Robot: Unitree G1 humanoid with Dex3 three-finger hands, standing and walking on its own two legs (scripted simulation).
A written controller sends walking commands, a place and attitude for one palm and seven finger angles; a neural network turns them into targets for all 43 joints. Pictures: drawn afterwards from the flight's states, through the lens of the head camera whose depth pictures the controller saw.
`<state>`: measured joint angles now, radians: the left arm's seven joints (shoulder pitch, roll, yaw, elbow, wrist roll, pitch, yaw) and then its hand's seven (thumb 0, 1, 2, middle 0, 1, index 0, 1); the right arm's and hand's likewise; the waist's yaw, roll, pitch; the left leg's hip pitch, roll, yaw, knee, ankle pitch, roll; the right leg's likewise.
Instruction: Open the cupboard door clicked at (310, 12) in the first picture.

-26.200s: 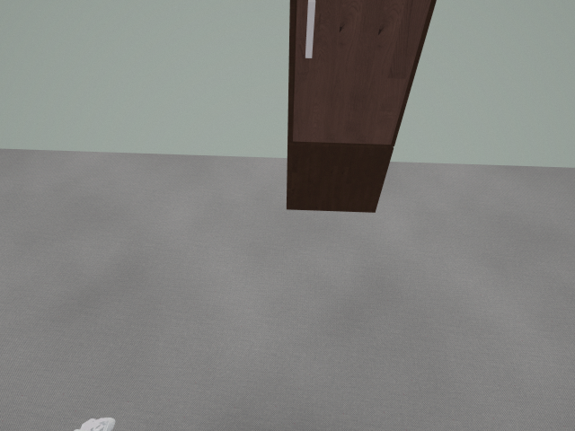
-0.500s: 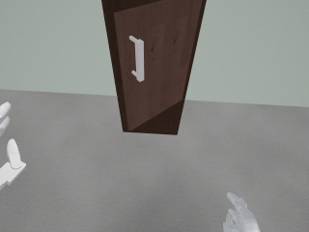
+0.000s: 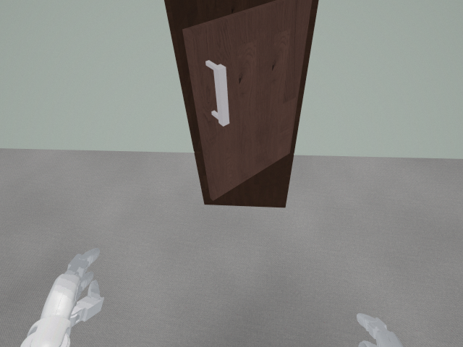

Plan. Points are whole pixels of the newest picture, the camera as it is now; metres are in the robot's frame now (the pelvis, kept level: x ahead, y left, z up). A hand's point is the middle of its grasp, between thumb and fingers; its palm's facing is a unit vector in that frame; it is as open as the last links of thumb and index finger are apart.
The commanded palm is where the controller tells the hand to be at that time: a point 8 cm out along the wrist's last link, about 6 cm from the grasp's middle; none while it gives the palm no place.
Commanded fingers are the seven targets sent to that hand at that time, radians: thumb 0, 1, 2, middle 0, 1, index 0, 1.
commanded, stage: let the arm hang, fingers relaxed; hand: left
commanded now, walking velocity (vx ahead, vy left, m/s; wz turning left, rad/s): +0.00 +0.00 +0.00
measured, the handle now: (217, 94) +0.67 +0.07 +0.10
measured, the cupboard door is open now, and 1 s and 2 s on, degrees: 42 42 42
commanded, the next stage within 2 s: look to check the result in 0.96 s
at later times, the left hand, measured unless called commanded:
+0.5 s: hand out of the picture -0.04 +0.21 -0.16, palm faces +0.01 -0.96 -0.29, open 7.3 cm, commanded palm none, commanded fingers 0.00 0.90 0.90 -0.20 -0.30 -0.20 -0.30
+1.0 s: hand out of the picture +0.11 +0.20 -0.14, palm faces -0.03 -0.95 -0.31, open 7.4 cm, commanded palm none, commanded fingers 0.00 0.90 0.90 -0.20 -0.30 -0.20 -0.30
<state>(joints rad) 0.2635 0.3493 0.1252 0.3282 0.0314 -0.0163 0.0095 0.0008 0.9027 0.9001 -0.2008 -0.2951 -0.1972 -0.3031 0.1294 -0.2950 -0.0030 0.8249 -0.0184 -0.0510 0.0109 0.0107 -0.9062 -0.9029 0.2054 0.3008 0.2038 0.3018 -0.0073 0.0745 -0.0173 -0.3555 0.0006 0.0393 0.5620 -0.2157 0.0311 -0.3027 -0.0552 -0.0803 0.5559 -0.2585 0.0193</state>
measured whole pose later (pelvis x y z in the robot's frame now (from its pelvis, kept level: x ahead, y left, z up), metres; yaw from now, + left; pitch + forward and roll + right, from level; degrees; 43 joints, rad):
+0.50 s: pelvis +0.00 -0.01 +0.01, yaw +0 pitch -2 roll +0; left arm 0.29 0.27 0.02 1.17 0.01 0.02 0.00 0.01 0.92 0.90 -0.20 -0.30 -0.20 -0.30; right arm 0.26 -0.22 -0.01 1.14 -0.02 0.03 -0.01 0.01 -0.91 -0.90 0.20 0.30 0.20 0.30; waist 0.00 0.02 0.08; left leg -0.25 0.01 0.02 0.43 -0.15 0.01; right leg -0.20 -0.04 -0.10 0.43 -0.20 -0.01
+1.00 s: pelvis +0.02 -0.03 +0.02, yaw +0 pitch -2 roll +0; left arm 0.08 0.29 0.01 1.11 0.01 -0.02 0.00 0.00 0.91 0.90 -0.20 -0.30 -0.20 -0.30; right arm 0.11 -0.31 -0.02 1.13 -0.03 0.00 0.00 0.01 -0.91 -0.90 0.20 0.30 0.20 0.30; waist -0.02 0.03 0.06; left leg -0.17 0.02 0.03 0.34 -0.13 -0.01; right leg -0.13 -0.02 -0.09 0.37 -0.20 -0.02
